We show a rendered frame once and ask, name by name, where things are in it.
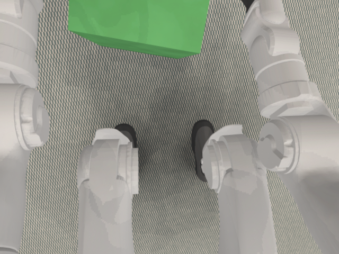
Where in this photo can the right robot forearm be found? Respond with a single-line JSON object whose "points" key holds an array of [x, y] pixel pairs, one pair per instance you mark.
{"points": [[279, 68]]}

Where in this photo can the right robot upper arm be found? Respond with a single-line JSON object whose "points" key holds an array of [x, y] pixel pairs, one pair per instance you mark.
{"points": [[303, 150]]}

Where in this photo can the right robot hand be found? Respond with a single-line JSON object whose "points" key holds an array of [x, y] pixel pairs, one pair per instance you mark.
{"points": [[247, 3]]}

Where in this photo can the robot left shin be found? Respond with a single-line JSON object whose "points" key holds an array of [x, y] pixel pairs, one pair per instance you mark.
{"points": [[83, 168]]}

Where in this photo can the carton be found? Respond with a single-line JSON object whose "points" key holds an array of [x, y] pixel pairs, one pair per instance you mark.
{"points": [[167, 28]]}

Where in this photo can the left robot forearm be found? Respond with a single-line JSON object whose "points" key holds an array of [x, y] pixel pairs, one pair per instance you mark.
{"points": [[18, 41]]}

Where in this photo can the left robot upper arm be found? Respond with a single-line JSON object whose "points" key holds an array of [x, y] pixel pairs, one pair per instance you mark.
{"points": [[24, 125]]}

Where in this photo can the right robot thigh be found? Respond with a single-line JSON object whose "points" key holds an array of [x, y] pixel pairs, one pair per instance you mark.
{"points": [[246, 221]]}

